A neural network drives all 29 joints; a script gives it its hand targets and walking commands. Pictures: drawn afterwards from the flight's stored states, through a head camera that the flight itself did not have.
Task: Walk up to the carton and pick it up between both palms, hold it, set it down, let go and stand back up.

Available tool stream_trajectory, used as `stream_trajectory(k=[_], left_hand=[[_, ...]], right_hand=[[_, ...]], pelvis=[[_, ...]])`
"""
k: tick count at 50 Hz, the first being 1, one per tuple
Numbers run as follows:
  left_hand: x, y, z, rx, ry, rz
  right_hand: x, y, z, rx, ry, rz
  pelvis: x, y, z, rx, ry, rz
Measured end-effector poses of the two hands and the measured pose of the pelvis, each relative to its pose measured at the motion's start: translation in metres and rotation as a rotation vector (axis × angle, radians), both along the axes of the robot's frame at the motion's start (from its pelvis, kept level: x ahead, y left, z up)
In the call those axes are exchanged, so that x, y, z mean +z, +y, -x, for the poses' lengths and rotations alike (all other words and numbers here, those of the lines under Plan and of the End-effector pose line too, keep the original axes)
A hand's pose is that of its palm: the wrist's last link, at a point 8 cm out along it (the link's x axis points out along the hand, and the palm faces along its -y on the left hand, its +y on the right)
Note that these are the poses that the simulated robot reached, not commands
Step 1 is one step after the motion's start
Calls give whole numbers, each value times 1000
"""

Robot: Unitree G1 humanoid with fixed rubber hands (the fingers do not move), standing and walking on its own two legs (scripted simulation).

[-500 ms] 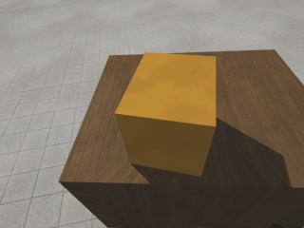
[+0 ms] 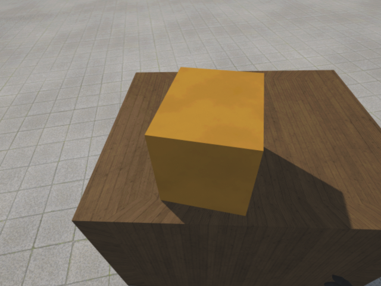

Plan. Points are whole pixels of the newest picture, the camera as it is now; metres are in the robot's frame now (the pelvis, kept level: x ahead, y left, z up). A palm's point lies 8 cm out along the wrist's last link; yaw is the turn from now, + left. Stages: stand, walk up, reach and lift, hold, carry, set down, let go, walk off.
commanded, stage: walk up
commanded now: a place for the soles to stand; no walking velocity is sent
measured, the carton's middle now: (211, 137) +0.49 -0.05 +0.04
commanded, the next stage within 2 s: reach and lift in 1.90 s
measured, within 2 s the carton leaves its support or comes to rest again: neither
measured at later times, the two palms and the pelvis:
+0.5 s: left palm out of the picture +0.10 +0.32 -0.08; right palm out of the picture +0.11 -0.30 -0.09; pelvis +0.01 +0.00 +0.01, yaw +0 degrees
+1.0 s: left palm out of the picture +0.06 +0.32 -0.08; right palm out of the picture +0.09 -0.30 -0.08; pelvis -0.02 +0.00 +0.01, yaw +0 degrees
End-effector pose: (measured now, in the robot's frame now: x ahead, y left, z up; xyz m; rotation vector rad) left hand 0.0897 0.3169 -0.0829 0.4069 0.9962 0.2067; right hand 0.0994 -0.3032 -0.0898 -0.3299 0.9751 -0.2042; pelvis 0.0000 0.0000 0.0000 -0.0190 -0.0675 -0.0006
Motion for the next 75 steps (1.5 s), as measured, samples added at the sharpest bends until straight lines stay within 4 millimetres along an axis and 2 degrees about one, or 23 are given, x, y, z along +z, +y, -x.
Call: stream_trajectory(k=[8,21,30,44,53,61,75], left_hand=[[3,0,3,3,14,-3],[5,-1,-8,3,40,-5],[6,-1,-5,2,34,-7],[7,1,19,8,7,-6],[8,1,27,9,14,-9],[9,1,24,9,37,-16],[10,2,6,6,77,-24]], right_hand=[[2,0,2,-1,10,-1],[2,1,-9,2,29,-9],[3,2,-15,3,12,-14],[5,4,6,-7,-4,-15],[5,0,14,-8,6,-10],[2,-2,11,-6,29,-9],[-3,1,-9,-1,59,-23]], pelvis=[[3,0,1,0,7,-1],[7,-1,-11,0,35,-2],[7,-2,-8,0,30,-3],[5,0,18,0,-8,-1],[6,-1,24,0,-14,-2],[7,-1,19,0,-4,-2],[9,-2,-3,-1,28,-3]])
